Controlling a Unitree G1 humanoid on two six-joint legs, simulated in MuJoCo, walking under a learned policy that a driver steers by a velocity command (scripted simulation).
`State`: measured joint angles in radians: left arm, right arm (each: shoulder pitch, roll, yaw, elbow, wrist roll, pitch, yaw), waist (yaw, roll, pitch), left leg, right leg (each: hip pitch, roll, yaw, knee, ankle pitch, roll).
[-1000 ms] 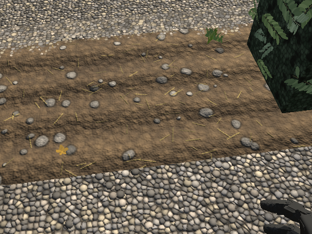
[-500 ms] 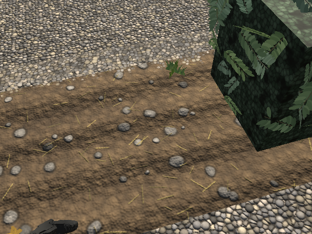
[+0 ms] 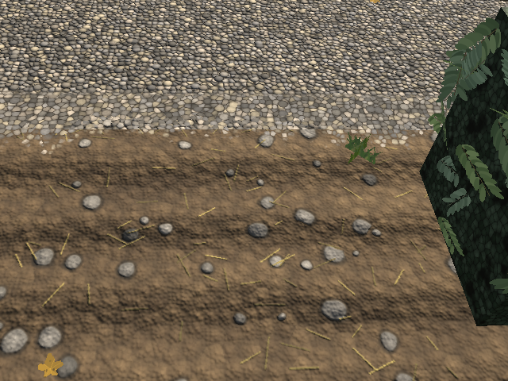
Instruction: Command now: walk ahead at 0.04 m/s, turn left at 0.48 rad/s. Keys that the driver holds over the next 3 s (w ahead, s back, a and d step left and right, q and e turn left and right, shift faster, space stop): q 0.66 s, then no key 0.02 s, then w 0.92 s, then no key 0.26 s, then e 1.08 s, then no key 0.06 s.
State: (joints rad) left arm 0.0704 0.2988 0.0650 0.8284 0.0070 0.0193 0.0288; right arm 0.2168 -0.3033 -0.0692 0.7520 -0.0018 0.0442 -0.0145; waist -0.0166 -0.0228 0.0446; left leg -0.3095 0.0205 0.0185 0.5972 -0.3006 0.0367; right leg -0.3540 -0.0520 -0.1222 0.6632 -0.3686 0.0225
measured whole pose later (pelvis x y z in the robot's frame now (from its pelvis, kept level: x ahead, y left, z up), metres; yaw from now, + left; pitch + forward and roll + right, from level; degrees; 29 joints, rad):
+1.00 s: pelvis +0.03 +0.04 +0.01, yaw +29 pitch +0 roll -1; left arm 0.21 0.33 0.07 0.84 -0.02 -0.04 -0.03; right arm 0.32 -0.26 -0.04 0.70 0.01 -0.04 0.01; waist 0.00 -0.04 0.00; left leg -0.12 -0.02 0.00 0.40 -0.29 0.05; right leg -0.46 -0.07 -0.02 1.00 -0.35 -0.02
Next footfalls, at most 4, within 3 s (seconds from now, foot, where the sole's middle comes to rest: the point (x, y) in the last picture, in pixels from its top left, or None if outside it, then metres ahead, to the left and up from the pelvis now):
0.46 right None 0.09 -0.13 -0.77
0.86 left None -0.02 0.12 -0.77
1.36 right None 0.41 0.09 -0.77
1.84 left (78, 353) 0.54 0.42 -0.77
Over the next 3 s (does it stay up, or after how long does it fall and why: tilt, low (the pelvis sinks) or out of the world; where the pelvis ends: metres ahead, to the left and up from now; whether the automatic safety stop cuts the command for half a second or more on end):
stays up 0.51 0.28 0.01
